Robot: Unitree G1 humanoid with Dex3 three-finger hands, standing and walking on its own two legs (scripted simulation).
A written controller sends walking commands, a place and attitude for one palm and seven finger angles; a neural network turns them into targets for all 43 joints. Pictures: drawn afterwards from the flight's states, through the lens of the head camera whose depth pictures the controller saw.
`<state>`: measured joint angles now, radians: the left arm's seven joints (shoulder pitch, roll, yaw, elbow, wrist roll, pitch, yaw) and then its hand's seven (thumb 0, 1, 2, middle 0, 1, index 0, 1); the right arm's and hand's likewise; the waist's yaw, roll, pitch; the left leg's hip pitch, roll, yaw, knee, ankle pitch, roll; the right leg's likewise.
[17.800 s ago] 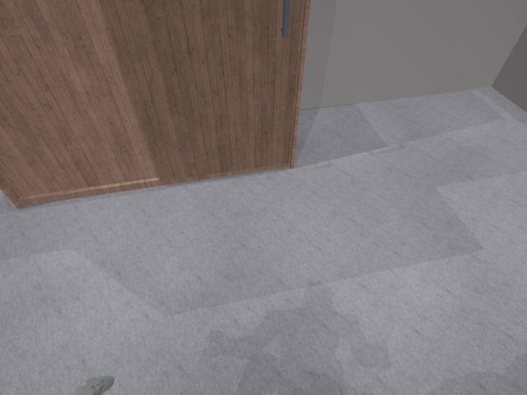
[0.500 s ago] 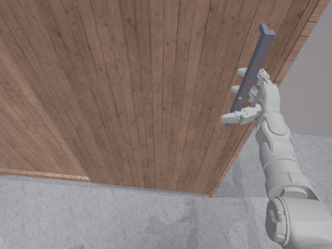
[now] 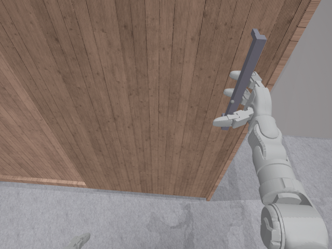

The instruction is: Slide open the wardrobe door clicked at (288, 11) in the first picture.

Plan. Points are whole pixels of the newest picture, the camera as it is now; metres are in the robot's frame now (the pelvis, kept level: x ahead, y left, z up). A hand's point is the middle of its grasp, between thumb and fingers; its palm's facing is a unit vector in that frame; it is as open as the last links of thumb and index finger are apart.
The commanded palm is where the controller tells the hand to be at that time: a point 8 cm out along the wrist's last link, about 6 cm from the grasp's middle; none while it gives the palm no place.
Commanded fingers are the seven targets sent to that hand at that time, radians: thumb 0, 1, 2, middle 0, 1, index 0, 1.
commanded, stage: slide the fingers in behind the handle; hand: right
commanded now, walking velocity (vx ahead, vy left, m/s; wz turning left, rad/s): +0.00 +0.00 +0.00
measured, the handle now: (237, 87) +0.50 -0.12 +0.14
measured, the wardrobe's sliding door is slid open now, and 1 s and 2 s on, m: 0.00 0.00 0.00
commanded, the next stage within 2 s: grip the handle and tug to test in 0.16 s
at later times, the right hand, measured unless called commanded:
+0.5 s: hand (232, 101) +0.44 -0.10 +0.15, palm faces -0.05 +1.00 +0.01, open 13.0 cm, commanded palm +0.41 -0.15 +0.14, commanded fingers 0.00 -0.11 -0.56 0.37 1.29 0.37 1.29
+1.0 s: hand (231, 101) +0.44 -0.10 +0.15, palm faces -0.03 +1.00 +0.00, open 5.9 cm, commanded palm +0.41 -0.14 +0.14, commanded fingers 0.00 -0.90 -0.90 0.45 1.40 0.45 1.40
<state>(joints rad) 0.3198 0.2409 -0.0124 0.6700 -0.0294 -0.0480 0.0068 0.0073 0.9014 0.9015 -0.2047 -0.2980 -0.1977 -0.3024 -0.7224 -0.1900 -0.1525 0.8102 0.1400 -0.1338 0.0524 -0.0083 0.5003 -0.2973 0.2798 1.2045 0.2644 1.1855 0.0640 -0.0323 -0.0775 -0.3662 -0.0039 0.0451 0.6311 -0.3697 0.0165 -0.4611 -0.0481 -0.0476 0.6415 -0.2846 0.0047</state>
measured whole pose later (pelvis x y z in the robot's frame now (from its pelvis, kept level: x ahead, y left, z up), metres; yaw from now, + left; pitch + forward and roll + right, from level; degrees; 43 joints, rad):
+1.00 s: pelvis +0.01 +0.00 +0.00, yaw +1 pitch +6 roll +0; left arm 0.32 0.24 0.00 0.67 -0.03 -0.04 0.00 0.01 0.90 0.90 -0.20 -0.30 -0.20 -0.30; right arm -0.63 -0.17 -0.14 0.68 0.14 -0.08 0.02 0.01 -0.75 -0.83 0.32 1.32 0.31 1.30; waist 0.06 -0.04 -0.08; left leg -0.32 0.00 0.03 0.60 -0.37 0.01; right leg -0.42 -0.05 -0.06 0.61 -0.29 0.01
